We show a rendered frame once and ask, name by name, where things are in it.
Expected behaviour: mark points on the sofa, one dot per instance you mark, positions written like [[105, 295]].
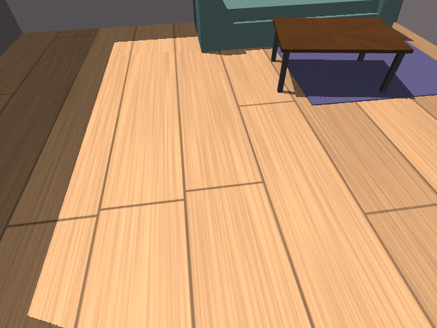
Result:
[[244, 24]]

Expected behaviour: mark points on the coffee table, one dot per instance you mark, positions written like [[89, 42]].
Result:
[[337, 35]]

